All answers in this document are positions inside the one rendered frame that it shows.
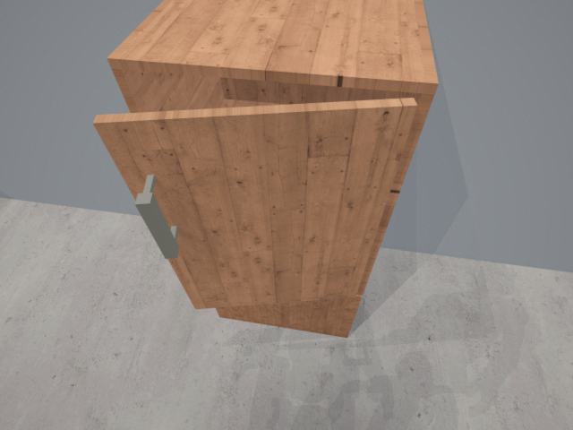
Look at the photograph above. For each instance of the cupboard door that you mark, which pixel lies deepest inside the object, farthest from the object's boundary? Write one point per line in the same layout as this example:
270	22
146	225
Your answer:
273	204

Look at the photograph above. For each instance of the handle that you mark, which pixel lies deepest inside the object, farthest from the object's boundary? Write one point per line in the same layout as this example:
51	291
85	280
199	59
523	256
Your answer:
152	215

